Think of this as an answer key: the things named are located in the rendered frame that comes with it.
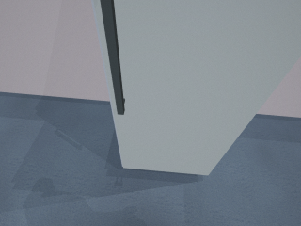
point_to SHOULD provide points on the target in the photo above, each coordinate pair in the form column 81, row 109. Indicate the handle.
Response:
column 111, row 36

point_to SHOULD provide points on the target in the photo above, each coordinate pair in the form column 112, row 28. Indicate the fridge door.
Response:
column 194, row 73

